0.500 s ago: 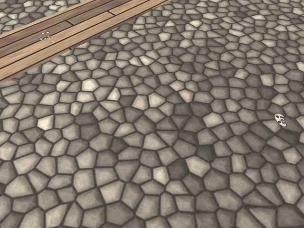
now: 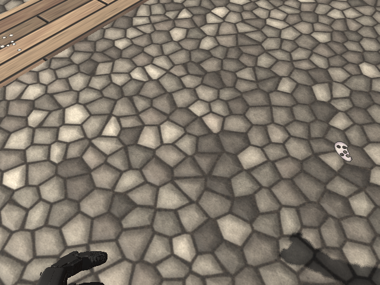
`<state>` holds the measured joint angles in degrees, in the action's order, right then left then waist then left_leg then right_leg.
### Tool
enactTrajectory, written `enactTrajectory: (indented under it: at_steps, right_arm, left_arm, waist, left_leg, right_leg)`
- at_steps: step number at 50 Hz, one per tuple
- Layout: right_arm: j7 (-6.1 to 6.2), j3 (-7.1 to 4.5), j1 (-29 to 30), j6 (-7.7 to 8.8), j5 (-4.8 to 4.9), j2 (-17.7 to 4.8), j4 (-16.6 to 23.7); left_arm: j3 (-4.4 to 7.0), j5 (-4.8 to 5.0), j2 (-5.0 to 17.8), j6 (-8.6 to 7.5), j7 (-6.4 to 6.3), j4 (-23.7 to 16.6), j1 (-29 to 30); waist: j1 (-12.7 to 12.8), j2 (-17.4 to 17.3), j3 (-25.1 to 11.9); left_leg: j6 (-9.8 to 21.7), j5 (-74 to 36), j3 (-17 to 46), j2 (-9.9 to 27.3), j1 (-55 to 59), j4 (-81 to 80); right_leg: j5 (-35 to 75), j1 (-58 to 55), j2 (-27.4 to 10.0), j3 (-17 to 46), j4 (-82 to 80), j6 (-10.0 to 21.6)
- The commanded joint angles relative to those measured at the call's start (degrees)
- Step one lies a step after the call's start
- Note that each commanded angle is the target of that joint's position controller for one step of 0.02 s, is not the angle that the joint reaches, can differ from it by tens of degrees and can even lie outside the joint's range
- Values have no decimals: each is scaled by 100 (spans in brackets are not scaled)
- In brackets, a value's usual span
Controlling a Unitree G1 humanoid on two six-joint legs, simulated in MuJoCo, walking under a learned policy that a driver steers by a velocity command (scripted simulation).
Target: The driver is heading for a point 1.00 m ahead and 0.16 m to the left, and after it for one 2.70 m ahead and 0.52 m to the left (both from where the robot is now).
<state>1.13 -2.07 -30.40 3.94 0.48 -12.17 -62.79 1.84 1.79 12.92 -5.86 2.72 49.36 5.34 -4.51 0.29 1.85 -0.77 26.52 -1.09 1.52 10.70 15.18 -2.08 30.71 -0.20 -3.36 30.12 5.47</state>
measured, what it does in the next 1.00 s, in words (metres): walks ahead: left foot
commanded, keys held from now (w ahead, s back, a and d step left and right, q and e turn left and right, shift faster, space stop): w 1.00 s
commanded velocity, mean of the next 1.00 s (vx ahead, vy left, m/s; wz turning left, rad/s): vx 0.49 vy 0.00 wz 0.00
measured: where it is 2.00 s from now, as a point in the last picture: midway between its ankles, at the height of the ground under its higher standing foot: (164, 120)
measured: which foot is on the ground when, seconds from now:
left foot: down 0.00-0.00, up 0.02-0.56, down 0.58-1.00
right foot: down 0.00-0.58, up 0.60-1.00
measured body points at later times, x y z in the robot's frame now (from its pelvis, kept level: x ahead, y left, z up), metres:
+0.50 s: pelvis +0.28 +0.00 +0.02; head +0.30 +0.00 +0.47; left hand +0.23 +0.26 -0.12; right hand +0.49 -0.23 -0.08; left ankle +0.47 +0.14 -0.68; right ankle +0.15 -0.10 -0.72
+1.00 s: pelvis +0.56 +0.03 +0.03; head +0.58 +0.03 +0.48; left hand +0.75 +0.26 -0.08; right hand +0.53 -0.24 -0.11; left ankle +0.47 +0.12 -0.72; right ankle +0.75 -0.13 -0.67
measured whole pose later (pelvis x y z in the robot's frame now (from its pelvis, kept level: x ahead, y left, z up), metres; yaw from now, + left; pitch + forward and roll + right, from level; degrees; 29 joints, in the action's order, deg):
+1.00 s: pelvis +0.56 +0.03 +0.03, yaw -1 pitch +2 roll +2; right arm 0.1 -3.1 -21.4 5.1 0.6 -13.6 -56.8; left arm 2.8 0.8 14.2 -4.3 0.8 50.9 -1.9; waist -4.2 2.4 0.2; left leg 2.5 13.8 -3.5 -3.3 0.9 10.9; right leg 3.9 37.3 -6.1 1.1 34.3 0.9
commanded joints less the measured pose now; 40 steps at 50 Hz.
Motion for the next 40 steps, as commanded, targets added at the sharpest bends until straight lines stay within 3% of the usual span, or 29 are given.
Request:
enactTrajectory:
  at_steps: [1,2,3,4,5,6,7,9,12,14,19,22,24,26,27,28,29,30,31,32,33,34,36,38,40]
  right_arm:
    - [-24,-59,111,2,-121,-601,501]
    - [-83,143,-464,148,-27,175,467]
    - [-104,-6,115,293,134,-423,556]
    - [-100,-86,680,377,244,-714,756]
    - [-42,-110,951,405,208,-749,814]
    - [4,-172,1009,359,126,-727,814]
    - [13,-184,837,272,99,-613,803]
    - [25,-193,782,142,91,-438,831]
    - [44,-244,1524,80,9,-570,1132]
    - [19,-251,1993,97,-25,-576,1292]
    - [-112,-155,3036,163,26,-425,1580]
    - [-225,-106,3518,197,67,-439,1779]
    - [-304,-102,3669,235,83,-505,1910]
    - [-346,-158,3380,265,93,-685,1900]
    - [-340,-240,2911,277,84,-851,1789]
    - [-308,-388,1934,277,77,-1119,1487]
    - [-249,-513,797,263,-6,-1562,1247]
    - [-276,-588,421,227,-36,-1953,1087]
    - [-275,-426,453,219,-5,-1349,1114]
    - [-248,-344,1008,232,10,-1103,1213]
    - [-242,-288,1494,239,-21,-960,1330]
    - [-265,-242,1788,250,-66,-798,1362]
    - [-303,-187,1874,275,-116,-621,1300]
    - [-280,-222,1715,299,-75,-767,1196]
    - [-208,-268,1547,290,-77,-941,1123]
  left_arm:
    - [539,-87,1555,63,-124,493,-2822]
    - [497,-162,1637,65,-67,574,-3016]
    - [363,-94,1156,27,-52,544,-2598]
    - [289,-68,923,-11,-59,436,-2038]
    - [238,-115,797,-57,-43,331,-1551]
    - [190,-190,625,-95,-10,305,-1315]
    - [146,-243,495,-116,8,352,-1250]
    - [131,-210,490,-126,-15,472,-1413]
    - [178,-212,787,-122,-157,589,-1765]
    - [186,-204,852,-83,-239,632,-2024]
    - [186,-117,938,-18,-310,752,-2617]
    - [206,-93,962,72,-315,886,-2971]
    - [241,-86,1015,142,-332,936,-3058]
    - [284,-86,1108,197,-345,907,-2932]
    - [297,-90,1156,224,-345,864,-2792]
    - [253,-117,1048,250,-340,810,-2695]
    - [155,-215,851,236,-338,653,-2721]
    - [-79,-193,6,89,-256,636,-3481]
    - [46,-37,602,-66,-231,703,-3140]
    - [144,96,958,-157,-219,498,-2526]
    - [147,90,951,-182,-257,423,-2192]
    - [189,-5,906,-150,-296,407,-2034]
    - [202,-57,656,10,-306,445,-2272]
    - [192,-79,502,120,-321,414,-2248]
    - [207,-131,536,155,-334,250,-1829]
  waist:
    - [1464,162,-1673]
    - [1069,1599,-2551]
    - [1133,1118,-1824]
    - [983,776,-949]
    - [762,180,-629]
    - [559,88,-420]
    - [361,239,-415]
    - [244,352,-253]
    - [327,221,84]
    - [452,159,143]
    - [805,178,241]
    - [957,174,366]
    - [918,234,370]
    - [669,394,158]
    - [377,490,-158]
    - [-84,436,-744]
    - [-440,-79,-1644]
    - [-20,-1668,-2455]
    - [-230,-1210,-2405]
    - [-160,-970,-1466]
    - [18,-455,-1002]
    - [191,-239,-629]
    - [497,-413,-487]
    - [583,-386,-313]
    - [531,-299,-137]
  left_leg:
    - [335,-3915,-125,417,-2995,4071]
    - [142,483,487,-542,-4415,5820]
    - [295,432,959,-242,-5005,6476]
    - [401,-93,736,47,-5267,6480]
    - [438,-674,646,357,-4942,6188]
    - [446,-971,602,548,-4613,5901]
    - [467,-1128,652,688,-4269,5712]
    - [438,-1134,576,773,-4162,5310]
    - [228,-1795,496,869,-4846,4485]
    - [139,-2439,459,847,-5181,3769]
    - [111,-3412,130,510,-4896,2156]
    - [163,-3155,106,407,-5081,1701]
    - [283,-2758,118,349,-5104,1491]
    - [448,-2329,9,174,-4521,1330]
    - [565,-2229,-162,-30,-3772,1266]
    - [751,-2359,-237,-149,-2451,1229]
    - [1139,-2507,882,851,-549,1464]
    - [2130,-1523,3731,2185,1454,814]
    - [2009,-960,4253,2097,1409,315]
    - [1707,-1250,3307,1895,626,231]
    - [1563,-1865,2576,1680,-274,83]
    - [1476,-2371,2063,1463,-1044,-98]
    - [1407,-2618,1546,1214,-1723,-435]
    - [1486,-2836,1245,1176,-2003,-664]
    - [1517,-2933,1060,1177,-1999,-821]
  right_leg:
    - [-833,-4687,-1166,1756,146,791]
    - [-2148,-5646,-2296,4586,-1031,1546]
    - [-2500,-5068,-2022,4596,-1495,1238]
    - [-2041,-4112,-1880,3624,-1578,993]
    - [-1317,-3173,-1702,2931,-1710,870]
    - [-755,-2478,-1489,2379,-1833,789]
    - [-635,-2094,-1321,2024,-1986,758]
    - [-578,-1709,-1188,1653,-2250,830]
    - [-443,-1693,-1207,1420,-2521,913]
    - [-201,-1948,-1170,1269,-2535,846]
    - [81,-2361,-993,777,-2473,607]
    - [224,-3035,-1211,780,-2205,609]
    - [555,-3463,-1415,839,-1933,557]
    - [1537,-3664,-1488,812,-1514,437]
    - [2578,-3639,-1391,696,-971,350]
    - [3107,-3311,-1089,467,114,195]
    - [1712,-2059,-746,218,1900,0]
    - [-2340,308,387,274,3945,-384]
    - [-3032,983,195,1082,4660,-290]
    - [-2602,1376,-117,980,4753,-196]
    - [-2060,1176,-428,816,4511,-192]
    - [-1740,923,-602,748,4126,-223]
    - [-1436,351,-789,772,3688,-247]
    - [-1288,387,-853,696,3298,-331]
    - [-786,765,-890,666,2723,-445]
